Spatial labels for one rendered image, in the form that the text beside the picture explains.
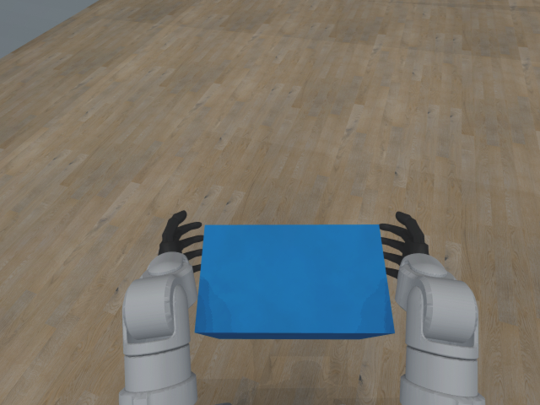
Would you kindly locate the right robot hand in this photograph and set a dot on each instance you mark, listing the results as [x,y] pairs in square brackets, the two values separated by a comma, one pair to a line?
[413,237]

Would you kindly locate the left robot hand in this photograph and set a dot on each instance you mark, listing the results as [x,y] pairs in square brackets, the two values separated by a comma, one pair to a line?
[172,234]

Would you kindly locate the carton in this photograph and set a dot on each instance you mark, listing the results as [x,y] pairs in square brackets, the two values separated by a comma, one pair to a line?
[293,281]

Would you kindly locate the right robot forearm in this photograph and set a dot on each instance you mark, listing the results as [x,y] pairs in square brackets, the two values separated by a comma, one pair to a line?
[441,335]

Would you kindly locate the left robot forearm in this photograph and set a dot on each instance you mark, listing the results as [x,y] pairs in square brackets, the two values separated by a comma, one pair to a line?
[156,334]

